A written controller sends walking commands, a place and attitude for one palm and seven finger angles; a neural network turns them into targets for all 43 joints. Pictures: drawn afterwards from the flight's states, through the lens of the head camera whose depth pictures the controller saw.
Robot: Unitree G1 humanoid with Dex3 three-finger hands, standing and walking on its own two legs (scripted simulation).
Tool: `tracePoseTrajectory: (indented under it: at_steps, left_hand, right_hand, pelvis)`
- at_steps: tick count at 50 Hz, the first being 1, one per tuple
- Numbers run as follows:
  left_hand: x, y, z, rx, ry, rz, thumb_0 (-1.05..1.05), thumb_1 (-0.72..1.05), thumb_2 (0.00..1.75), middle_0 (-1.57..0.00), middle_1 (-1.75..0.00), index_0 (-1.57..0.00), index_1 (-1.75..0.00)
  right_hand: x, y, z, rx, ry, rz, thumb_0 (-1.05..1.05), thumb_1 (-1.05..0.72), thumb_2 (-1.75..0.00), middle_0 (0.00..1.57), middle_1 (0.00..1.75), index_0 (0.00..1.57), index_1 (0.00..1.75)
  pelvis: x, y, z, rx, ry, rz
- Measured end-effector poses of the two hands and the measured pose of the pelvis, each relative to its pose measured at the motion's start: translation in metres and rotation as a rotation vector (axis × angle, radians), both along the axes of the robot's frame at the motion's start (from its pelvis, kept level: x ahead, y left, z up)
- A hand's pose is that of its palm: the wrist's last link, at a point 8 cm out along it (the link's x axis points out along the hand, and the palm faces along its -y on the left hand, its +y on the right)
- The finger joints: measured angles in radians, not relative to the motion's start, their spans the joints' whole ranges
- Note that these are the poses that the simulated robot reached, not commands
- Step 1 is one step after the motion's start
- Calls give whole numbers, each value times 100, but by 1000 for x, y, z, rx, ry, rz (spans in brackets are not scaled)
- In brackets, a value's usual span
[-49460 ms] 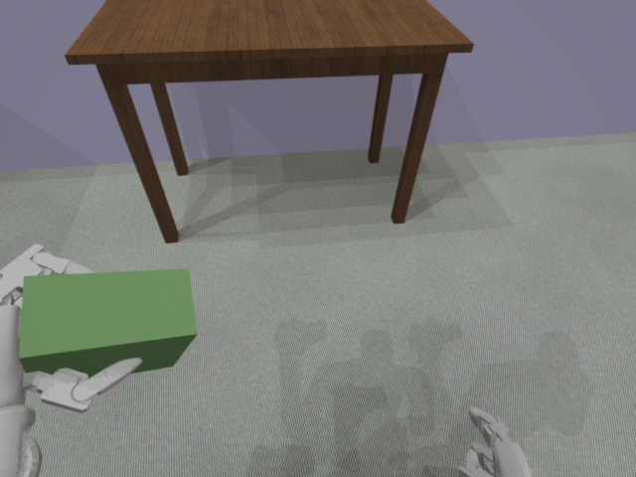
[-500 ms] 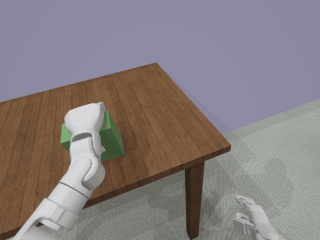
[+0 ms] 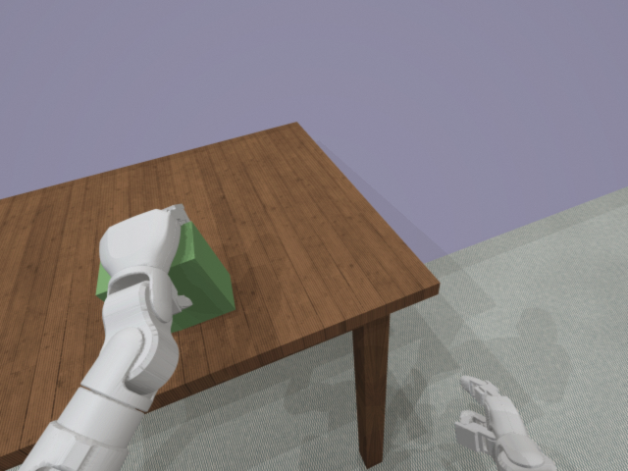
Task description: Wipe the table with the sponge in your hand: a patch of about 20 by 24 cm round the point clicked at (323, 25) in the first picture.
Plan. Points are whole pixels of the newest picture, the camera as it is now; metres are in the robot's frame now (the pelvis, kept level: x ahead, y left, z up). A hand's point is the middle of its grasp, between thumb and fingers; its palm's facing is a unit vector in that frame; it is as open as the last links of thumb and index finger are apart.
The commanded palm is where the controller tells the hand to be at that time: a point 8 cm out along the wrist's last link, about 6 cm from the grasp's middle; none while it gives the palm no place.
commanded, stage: slide back across to the middle lane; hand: left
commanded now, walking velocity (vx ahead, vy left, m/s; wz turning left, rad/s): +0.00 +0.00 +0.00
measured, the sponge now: (179, 291) +0.31 +0.23 +0.10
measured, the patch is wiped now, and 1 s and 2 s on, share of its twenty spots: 1.00 1.00 1.00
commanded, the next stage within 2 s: wipe forward along the middle lane in 0.30 s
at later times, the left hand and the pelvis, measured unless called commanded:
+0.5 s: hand (118, 284) +0.28 +0.28 +0.14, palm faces +0.05 -0.05 -1.00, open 10.1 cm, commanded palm +0.26 +0.28 +0.20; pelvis +0.00 +0.00 +0.00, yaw +1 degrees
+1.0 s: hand (115, 266) +0.32 +0.31 +0.14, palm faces +0.04 -0.02 -1.00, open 10.1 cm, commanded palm +0.30 +0.30 +0.18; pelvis -0.01 +0.01 +0.01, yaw +2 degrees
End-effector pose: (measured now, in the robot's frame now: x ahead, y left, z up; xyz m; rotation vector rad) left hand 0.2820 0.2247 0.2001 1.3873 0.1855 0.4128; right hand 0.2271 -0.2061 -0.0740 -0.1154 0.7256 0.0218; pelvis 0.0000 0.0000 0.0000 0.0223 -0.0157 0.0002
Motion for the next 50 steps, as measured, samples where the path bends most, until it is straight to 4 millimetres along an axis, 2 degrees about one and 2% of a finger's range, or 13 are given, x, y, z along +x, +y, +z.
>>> tracePoseTrajectory:
  at_steps: [5, 13, 19, 28, 38, 50]
  left_hand:
    - [-6, 9, 2, -2, 2, 7, -1, -48, 107, -69, -138, -71, -135]
    - [-14, 38, 3, 32, 60, 85, -1, -49, 107, -70, -138, -72, -134]
    - [-17, 51, -1, 58, 125, 97, -1, -49, 107, -70, -137, -73, -134]
    - [-20, 53, -3, 79, 115, 35, -1, -50, 107, -71, -137, -73, -133]
    - [-1, 65, -4, 97, 139, 66, -1, -50, 107, -72, -136, -74, -133]
    - [13, 73, -4, 101, 139, 49, -1, -51, 107, -73, -136, -75, -132]
  right_hand:
    - [-5, -11, -3, -23, 9, -25, 2, -90, -90, 20, 30, 20, 30]
    - [-9, -20, -8, -59, 26, -30, 2, -90, -90, 20, 30, 19, 29]
    - [-7, -14, -10, -62, 19, -11, 2, -90, -90, 20, 30, 19, 29]
    - [-5, 3, -9, -52, 7, 19, 2, -90, -90, 20, 30, 20, 30]
    - [-9, 12, -10, -56, 25, 28, 2, -90, -90, 21, 30, 20, 30]
    - [-29, 0, -15, -88, 86, -8, 2, -90, -90, 21, 30, 20, 30]
  pelvis:
    - [1, -2, 0, 1, -2, -8]
    - [-1, -4, 0, 0, -3, 6]
    - [-3, -3, 1, -3, 2, 20]
    - [-3, 2, 2, -8, 1, 30]
    - [-6, 7, 4, -11, 4, 42]
    - [-7, 13, 5, -16, 13, 42]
